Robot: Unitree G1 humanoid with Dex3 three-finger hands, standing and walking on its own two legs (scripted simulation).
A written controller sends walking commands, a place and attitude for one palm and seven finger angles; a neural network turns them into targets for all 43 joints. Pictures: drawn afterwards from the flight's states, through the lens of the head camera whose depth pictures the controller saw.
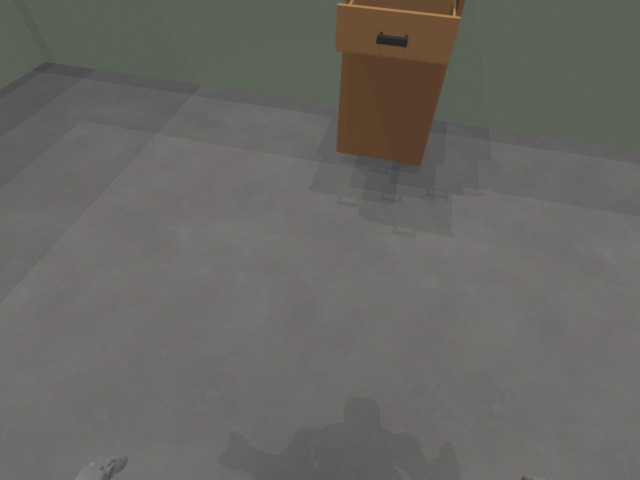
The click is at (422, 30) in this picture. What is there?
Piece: drawer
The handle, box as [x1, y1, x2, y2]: [376, 32, 407, 46]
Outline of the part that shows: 377,35 376,43 406,46 407,35 405,35 404,37 383,35 382,32 380,32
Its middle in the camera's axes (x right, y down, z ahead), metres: +0.24 -0.66 +1.27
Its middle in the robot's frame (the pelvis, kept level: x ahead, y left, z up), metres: +1.40 -0.17 -0.04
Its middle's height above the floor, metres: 0.73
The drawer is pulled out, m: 0.29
